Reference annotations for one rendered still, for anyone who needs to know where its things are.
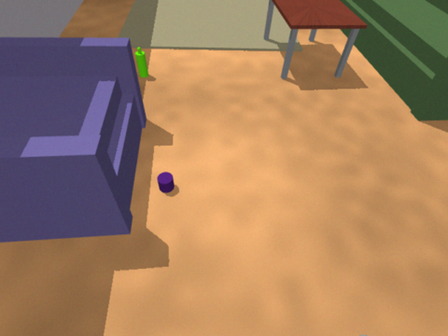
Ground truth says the sofa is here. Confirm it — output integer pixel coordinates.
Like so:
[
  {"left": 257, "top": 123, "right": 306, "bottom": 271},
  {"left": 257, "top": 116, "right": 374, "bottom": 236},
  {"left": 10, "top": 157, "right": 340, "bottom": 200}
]
[{"left": 340, "top": 0, "right": 448, "bottom": 121}]

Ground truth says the armchair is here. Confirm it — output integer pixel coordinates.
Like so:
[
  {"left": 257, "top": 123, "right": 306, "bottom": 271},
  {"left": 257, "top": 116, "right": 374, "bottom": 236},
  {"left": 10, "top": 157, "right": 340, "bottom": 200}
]
[{"left": 0, "top": 37, "right": 146, "bottom": 242}]

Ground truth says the coffee table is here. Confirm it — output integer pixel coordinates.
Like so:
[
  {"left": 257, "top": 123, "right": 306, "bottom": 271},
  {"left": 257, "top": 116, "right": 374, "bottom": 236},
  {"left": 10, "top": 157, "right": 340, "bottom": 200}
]
[{"left": 264, "top": 0, "right": 367, "bottom": 79}]

